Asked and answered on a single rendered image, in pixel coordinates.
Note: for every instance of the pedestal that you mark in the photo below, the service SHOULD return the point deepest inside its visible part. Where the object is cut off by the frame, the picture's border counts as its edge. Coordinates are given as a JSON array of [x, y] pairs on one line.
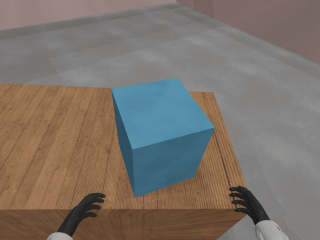
[[59, 144]]

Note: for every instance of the robot right hand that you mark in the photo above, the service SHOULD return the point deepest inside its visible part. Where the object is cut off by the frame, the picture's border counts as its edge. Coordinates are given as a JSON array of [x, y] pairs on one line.
[[253, 208]]

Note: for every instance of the carton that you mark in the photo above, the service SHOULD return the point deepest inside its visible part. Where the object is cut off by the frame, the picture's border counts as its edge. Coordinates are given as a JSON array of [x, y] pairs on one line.
[[162, 133]]

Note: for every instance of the robot right forearm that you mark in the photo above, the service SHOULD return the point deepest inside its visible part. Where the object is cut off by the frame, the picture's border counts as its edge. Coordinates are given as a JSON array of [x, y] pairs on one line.
[[269, 230]]

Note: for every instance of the robot left hand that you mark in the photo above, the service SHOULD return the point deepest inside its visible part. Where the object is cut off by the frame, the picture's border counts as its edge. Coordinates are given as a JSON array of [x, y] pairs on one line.
[[78, 213]]

